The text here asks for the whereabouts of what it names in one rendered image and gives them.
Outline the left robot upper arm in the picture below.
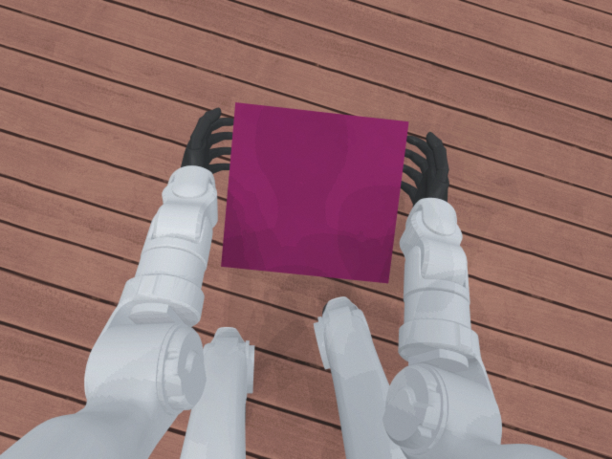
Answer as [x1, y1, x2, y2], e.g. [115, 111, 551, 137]
[0, 322, 207, 459]

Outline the robot left thigh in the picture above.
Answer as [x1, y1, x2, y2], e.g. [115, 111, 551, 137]
[180, 338, 254, 459]

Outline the robot left forearm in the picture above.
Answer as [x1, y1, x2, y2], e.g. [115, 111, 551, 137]
[84, 165, 218, 399]

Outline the right robot hand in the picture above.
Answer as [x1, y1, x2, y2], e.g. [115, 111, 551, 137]
[401, 132, 449, 206]

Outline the right robot shin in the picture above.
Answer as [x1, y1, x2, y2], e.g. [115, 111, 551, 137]
[322, 296, 373, 341]

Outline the left robot hand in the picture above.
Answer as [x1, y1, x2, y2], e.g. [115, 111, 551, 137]
[181, 108, 234, 174]

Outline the robot right forearm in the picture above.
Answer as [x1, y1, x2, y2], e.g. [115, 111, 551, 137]
[398, 198, 495, 399]

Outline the carton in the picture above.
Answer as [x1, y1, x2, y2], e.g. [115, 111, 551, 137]
[221, 102, 409, 283]

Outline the right robot upper arm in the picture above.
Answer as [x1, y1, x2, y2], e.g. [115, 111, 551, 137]
[382, 363, 567, 459]

